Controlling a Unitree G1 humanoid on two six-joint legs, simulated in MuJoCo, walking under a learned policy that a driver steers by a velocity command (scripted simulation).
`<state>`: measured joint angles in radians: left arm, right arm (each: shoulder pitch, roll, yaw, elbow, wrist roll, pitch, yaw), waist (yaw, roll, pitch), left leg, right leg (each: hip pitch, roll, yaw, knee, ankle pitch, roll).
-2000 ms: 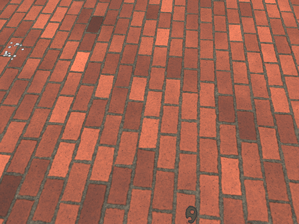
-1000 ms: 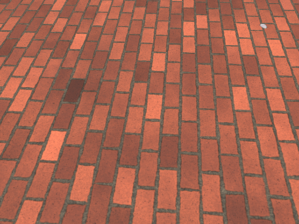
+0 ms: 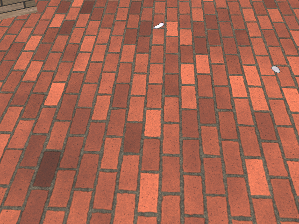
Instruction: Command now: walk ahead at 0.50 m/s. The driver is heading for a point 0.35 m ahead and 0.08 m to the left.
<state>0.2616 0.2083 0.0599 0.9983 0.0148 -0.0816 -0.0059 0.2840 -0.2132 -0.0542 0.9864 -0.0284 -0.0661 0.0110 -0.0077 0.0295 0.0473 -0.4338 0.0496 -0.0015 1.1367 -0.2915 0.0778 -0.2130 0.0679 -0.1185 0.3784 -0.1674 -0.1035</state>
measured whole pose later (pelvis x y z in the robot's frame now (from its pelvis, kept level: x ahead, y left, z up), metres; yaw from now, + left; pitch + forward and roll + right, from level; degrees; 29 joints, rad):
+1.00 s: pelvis +0.31 +0.03 +0.00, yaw +7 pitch -1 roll +0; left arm 0.30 0.14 0.00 1.12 0.01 -0.02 0.04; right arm 0.27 -0.16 -0.01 1.07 -0.01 -0.02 -0.02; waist -0.01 0.01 0.02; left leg -0.17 -0.04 0.07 0.36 -0.17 0.06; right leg -0.15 -0.01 -0.03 0.40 -0.22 0.00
